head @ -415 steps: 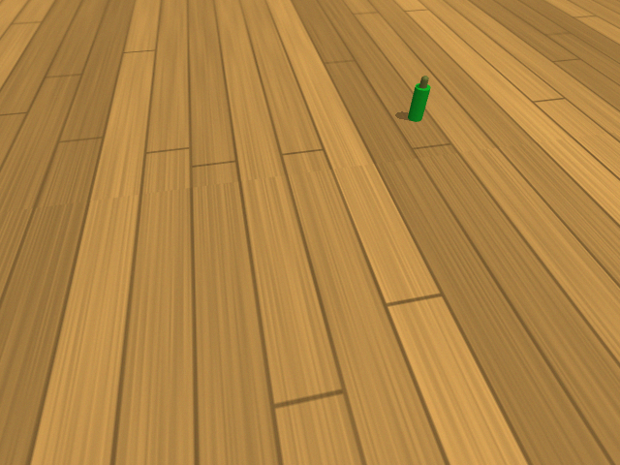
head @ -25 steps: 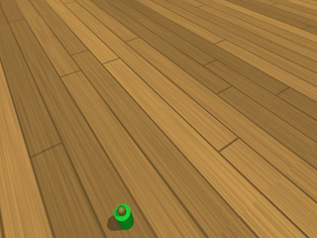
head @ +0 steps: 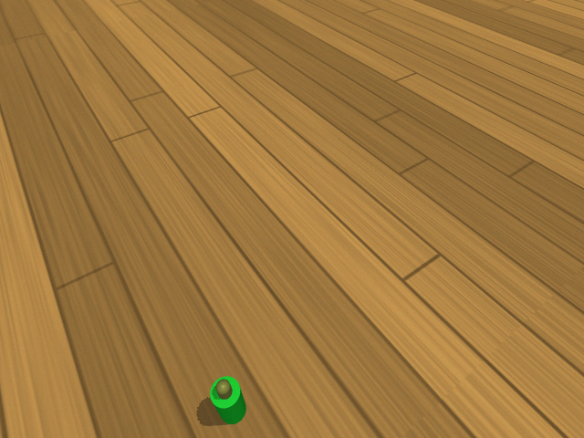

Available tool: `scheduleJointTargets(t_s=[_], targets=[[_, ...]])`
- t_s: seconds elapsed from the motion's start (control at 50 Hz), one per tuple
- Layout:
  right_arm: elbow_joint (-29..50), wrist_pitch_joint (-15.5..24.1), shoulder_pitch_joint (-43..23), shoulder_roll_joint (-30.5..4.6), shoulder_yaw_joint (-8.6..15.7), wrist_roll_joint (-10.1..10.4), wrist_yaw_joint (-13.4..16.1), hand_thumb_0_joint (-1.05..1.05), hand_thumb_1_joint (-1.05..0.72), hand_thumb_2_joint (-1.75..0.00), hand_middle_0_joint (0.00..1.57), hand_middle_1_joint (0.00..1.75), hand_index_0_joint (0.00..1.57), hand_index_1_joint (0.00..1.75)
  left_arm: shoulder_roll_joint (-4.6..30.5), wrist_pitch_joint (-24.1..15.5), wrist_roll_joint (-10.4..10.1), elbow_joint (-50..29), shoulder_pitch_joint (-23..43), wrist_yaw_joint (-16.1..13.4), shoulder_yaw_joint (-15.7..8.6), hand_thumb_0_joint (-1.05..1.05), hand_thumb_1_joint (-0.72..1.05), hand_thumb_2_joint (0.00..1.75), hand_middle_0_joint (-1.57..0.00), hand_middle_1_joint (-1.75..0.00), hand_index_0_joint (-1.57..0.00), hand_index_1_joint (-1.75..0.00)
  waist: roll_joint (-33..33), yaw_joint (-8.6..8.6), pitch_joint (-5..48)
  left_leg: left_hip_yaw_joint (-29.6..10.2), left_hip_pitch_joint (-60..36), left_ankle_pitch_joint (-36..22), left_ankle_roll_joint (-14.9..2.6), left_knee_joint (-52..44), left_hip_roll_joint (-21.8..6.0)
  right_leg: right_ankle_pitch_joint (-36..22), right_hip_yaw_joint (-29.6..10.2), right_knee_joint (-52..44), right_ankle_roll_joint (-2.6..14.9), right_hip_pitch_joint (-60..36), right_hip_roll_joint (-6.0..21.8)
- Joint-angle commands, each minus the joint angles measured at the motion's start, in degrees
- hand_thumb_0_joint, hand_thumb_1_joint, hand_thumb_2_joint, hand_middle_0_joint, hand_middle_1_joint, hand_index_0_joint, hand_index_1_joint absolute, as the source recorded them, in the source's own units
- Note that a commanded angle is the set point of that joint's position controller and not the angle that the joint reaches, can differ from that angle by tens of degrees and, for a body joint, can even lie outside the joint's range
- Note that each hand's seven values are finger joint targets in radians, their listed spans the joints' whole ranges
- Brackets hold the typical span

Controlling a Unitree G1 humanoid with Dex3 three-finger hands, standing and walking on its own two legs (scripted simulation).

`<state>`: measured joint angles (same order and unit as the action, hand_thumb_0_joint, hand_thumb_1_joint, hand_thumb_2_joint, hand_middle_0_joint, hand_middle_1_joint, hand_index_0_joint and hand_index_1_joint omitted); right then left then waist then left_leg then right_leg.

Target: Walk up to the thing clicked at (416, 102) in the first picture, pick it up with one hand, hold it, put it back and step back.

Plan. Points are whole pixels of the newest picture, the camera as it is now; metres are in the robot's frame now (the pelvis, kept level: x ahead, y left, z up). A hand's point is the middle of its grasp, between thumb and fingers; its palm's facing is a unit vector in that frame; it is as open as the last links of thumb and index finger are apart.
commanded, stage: stand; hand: left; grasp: from the side
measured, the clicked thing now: (228, 398) +0.34 +0.19 -0.65
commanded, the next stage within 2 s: go down in 0.60 s
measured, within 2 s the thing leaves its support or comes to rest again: neither
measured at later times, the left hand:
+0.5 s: hand out of the picture +0.07 +0.25 -0.16, palm faces -0.03 -0.94 -0.34, open 7.4 cm
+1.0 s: hand (130, 436) +0.16 +0.26 -0.17, palm faces +0.04 -0.95 -0.32, open 12.4 cm
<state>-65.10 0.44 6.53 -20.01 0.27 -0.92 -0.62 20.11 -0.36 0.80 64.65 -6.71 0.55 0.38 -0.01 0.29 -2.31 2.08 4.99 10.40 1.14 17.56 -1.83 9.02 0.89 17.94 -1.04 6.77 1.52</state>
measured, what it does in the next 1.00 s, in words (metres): stands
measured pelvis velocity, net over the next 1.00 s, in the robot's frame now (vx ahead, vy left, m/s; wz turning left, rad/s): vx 0.00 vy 0.00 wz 0.01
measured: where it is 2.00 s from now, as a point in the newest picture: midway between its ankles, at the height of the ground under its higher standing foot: outside the picture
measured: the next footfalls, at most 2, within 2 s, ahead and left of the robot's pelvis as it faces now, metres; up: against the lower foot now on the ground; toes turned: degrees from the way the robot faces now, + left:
none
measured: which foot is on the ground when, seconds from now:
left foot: down 0.00-1.00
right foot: down 0.00-1.00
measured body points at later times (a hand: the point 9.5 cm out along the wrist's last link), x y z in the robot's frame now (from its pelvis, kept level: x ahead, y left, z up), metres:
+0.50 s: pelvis +0.00 +0.00 +0.00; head +0.01 +0.00 +0.45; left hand +0.08 +0.30 -0.13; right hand +0.08 -0.30 -0.13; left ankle -0.01 +0.13 -0.75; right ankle +0.01 -0.13 -0.75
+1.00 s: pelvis +0.00 +0.00 -0.02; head +0.05 +0.01 +0.42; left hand +0.16 +0.31 -0.14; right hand +0.09 -0.26 -0.14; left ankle -0.01 +0.13 -0.75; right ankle +0.01 -0.13 -0.75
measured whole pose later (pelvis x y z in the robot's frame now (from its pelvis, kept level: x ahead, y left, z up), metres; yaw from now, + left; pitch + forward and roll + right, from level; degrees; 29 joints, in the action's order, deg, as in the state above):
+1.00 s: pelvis +0.00 +0.00 -0.02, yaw +1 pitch +7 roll +0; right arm -43.9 2.7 13.6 -13.7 1.3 1.2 1.3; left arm 20.1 2.1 4.5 56.8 1.4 2.9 -10.8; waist -1.0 2.1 0.3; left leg 0.8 24.3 17.7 1.0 35.4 -2.1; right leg 15.9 1.6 34.4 -0.8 25.1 1.7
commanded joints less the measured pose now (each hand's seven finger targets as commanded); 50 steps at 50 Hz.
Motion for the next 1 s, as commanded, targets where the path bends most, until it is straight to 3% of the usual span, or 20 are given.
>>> scheduleJointTargets(t_s=[0.0,0.12,0.28,0.4,0.58,0.66,0.68,0.7,0.72,0.74,0.76,0.78,0.8,0.82,0.84,0.86,0.9,0.92,0.98], targets=[[3.46,1.04,-2.28,-12.35,1.99,0.28,0.85,0.0,-0.9,-0.9,0.2,0.3,0.2,0.3,12.53,-1.46,-0.14,-3.35,2.54,-1.02,-2.41,0.0,0.9,0.9,-0.2,-0.3,-0.2,-0.3,0.05,-0.07,2.98,-5.24,0.36,-5.83,-1.88,-3.03,-6.47,-6.61,-5.13,-2.58,1.71,-0.45,6.39],[3.56,1.21,-2.09,-12.37,1.98,0.17,0.92,0.0,-0.9,-0.9,0.2,0.3,0.2,0.3,12.31,-1.3,-0.08,-3.59,2.79,-0.99,-2.38,0.0,0.9,0.9,-0.2,-0.3,-0.2,-0.3,0.51,-0.08,4.24,-5.11,0.4,-8.36,-1.82,-2.99,-6.69,-9.04,-4.94,-1.61,1.85,-2.15,6.62],[3.57,0.94,-2.67,-12.53,2.26,0.25,0.82,0.0,-0.9,-0.9,0.2,0.3,0.2,0.3,12.64,-1.38,-0.17,-3.31,2.45,-1.08,-2.44,0.0,0.9,0.9,-0.2,-0.3,-0.2,-0.3,-0.08,-0.16,2.55,-5.32,0.63,-4.38,-1.78,-3.22,-6.2,-4.77,-4.87,-2.82,1.78,-0.22,6.26],[3.6,1.23,-2.05,-12.35,2.12,0.18,0.9,0.0,-0.9,-0.9,0.2,0.3,0.2,0.3,12.38,-1.41,-0.15,-3.63,2.54,-0.98,-2.51,0.0,0.9,0.9,-0.2,-0.3,-0.2,-0.3,0.79,-0.07,4.4,-5.04,-0.07,-7.87,-1.88,-2.77,-6.59,-8.9,-5.06,-1.69,2.05,-2.03,6.74],[3.48,1.09,-2.3,-12.33,1.99,0.3,0.96,0.0,-0.9,-0.9,0.2,0.3,0.2,0.3,12.3,-1.23,-0.35,-3.41,2.15,-1.02,-2.4,0.0,0.9,0.9,-0.2,-0.3,-0.2,-0.3,0.31,-0.27,2.77,-5.33,0.14,-5.83,-1.49,-3.37,-6.23,-5.79,-4.96,-2.24,1.87,-0.31,6.34],[3.64,0.99,-2.5,-12.34,2.12,0.27,0.95,0.0,-0.9,-0.9,0.2,0.3,0.2,0.3,12.4,-1.43,-0.08,-3.54,2.14,-1.15,-2.39,0.0,0.9,0.9,-0.2,-0.3,-0.2,-0.3,-0.28,-0.24,3.96,-5.14,-0.38,-7.38,-1.9,-2.42,-6.38,-8.28,-4.93,-2.39,1.81,-1.27,6.68],[3.73,0.98,-2.46,-12.37,2.19,0.26,0.99,0.0,-0.98,-0.96,0.22,0.31,0.21,0.31,12.46,-1.44,-0.09,-3.56,2.37,-1.2,-2.41,0.0,0.82,0.82,-0.28,-0.22,-0.25,-0.22,-0.45,-0.12,3.84,-5.14,-0.41,-7.68,-1.79,-2.44,-6.28,-8.68,-4.86,-2.2,1.87,-1.06,6.65],[19.97,3.89,-0.71,-2.13,-0.79,4.18,2.18,0.0,-1.02,-0.93,0.2,0.3,0.2,0.3,2.61,-6.59,-3.09,-23.66,22.48,-1.96,-2.96,0.0,0.74,0.74,-0.2,-0.14,-0.17,-0.14,-0.26,6.34,-1.99,1.28,8.31,-0.12,-2.01,2.0,1.94,-2.62,0.04,1.17,1.01,11.49,-1.14],[16.74,3.9,2.19,-4.11,-0.03,4.2,2.79,0.0,-1.01,-0.93,0.2,0.3,0.2,0.3,6.63,-6.07,-2.75,-20.03,28.48,-2.54,-4.61,0.0,0.66,0.66,-0.12,-0.06,-0.09,-0.06,-1.12,4.5,1.79,1.01,7.44,0.46,-2.17,2.81,2.07,-0.9,0.6,1.54,0.84,8.15,-0.81],[16.85,3.13,4.43,-6.1,1.07,4.45,3.42,0.0,-0.99,-0.93,0.2,0.3,0.2,0.3,11.18,-3.5,-1.41,-7.24,14.37,-2.66,-7.58,0.0,0.58,0.58,-0.04,-0.03,-0.03,-0.02,-1.69,2.73,0.84,1.29,9.08,1.17,-1.98,3.48,2.17,1.21,1.07,1.99,1.27,8.2,-1.2],[17.69,2.86,5.21,-6.05,1.87,3.88,3.33,0.0,-1.0,-0.93,0.2,0.3,0.2,0.3,11.66,-2.48,-0.3,-4.53,13.35,-1.74,-8.43,0.0,0.5,0.5,-0.02,-0.04,-0.03,-0.03,-3.75,2.47,3.07,1.0,10.64,0.24,-2.2,6.26,2.29,0.65,1.06,3.88,1.41,9.51,-1.17],[19.38,3.1,5.74,-6.06,2.37,3.56,3.42,0.0,-1.0,-0.93,0.2,0.3,0.2,0.3,14.39,-2.74,0.66,-7.69,19.64,-1.01,-9.92,0.0,0.42,0.42,-0.02,-0.04,-0.02,-0.03,-3.11,1.96,5.79,0.62,11.53,-0.89,-2.21,7.98,2.09,-0.82,1.13,6.19,1.5,9.52,-1.13],[20.78,3.49,6.45,-6.28,3.59,2.82,3.55,0.0,-0.99,-0.93,0.2,0.3,0.2,0.3,16.04,-3.26,1.84,-8.56,18.58,-0.45,-11.78,0.0,0.34,0.34,-0.02,-0.04,-0.02,-0.03,-0.82,0.98,11.79,0.59,10.88,-3.32,-1.94,9.95,2.26,-3.82,0.76,8.68,1.57,8.16,-0.82],[20.7,3.56,8.56,-5.86,4.24,2.15,3.39,0.0,-0.98,-0.92,0.2,0.3,0.2,0.3,15.45,-2.24,2.99,-4.5,9.26,-0.14,-13.76,0.0,0.26,0.26,-0.03,-0.05,-0.03,-0.04,0.2,-0.3,14.02,0.47,12.67,-5.83,-1.69,12.0,2.67,-6.21,0.75,10.71,1.7,7.89,-0.6],[22.17,3.7,9.03,-5.38,4.31,1.88,3.0,0.0,-0.96,-0.92,0.2,0.3,0.2,0.3,13.51,-1.32,3.44,-4.05,4.79,0.58,-13.69,0.0,0.22,0.2,-0.03,-0.06,-0.03,-0.05,1.02,-1.34,14.54,0.4,14.33,-6.71,-1.43,13.27,2.93,-6.49,0.79,12.18,1.98,7.83,-0.76],[24.02,3.89,8.65,-5.18,4.45,1.96,2.91,0.0,-0.96,-0.92,0.2,0.3,0.2,0.3,13.34,-0.86,3.74,-7.38,5.2,0.98,-13.68,0.0,0.16,0.17,-0.04,-0.05,-0.04,-0.04,2.07,-1.56,16.53,0.58,14.46,-7.87,-1.35,13.87,3.19,-7.82,0.55,12.93,2.02,6.77,-0.72],[26.08,4.0,7.81,-4.77,4.5,2.29,2.99,0.0,-0.93,-0.91,0.2,0.3,0.2,0.3,13.64,1.03,4.05,-9.35,4.43,1.19,-14.77,0.0,0.06,0.14,-0.05,-0.06,-0.05,-0.05,2.99,-1.71,15.38,0.24,15.74,-8.26,-1.18,14.22,3.27,-7.77,0.63,13.15,2.15,8.08,-0.89],[27.53,4.0,7.03,-4.64,4.45,2.39,2.79,0.0,-0.93,-0.91,0.2,0.3,0.2,0.3,12.76,2.0,3.86,-10.63,5.43,1.51,-14.51,0.0,0.0,0.12,-0.05,-0.05,-0.05,-0.04,1.86,-0.74,13.66,-0.1,17.01,-6.3,-1.31,14.56,3.07,-5.43,0.88,12.97,2.12,9.65,-1.1],[30.35,4.63,6.14,-4.08,4.44,2.37,2.43,0.0,-0.92,-0.9,0.2,0.3,0.2,0.3,12.66,3.99,3.86,-14.58,5.3,2.49,-15.05,0.0,-0.21,0.08,-0.07,-0.04,-0.06,-0.04,1.23,-0.69,13.04,-0.6,20.97,-3.76,-1.38,17.82,2.57,-1.97,1.39,15.96,2.14,14.21,-1.41]])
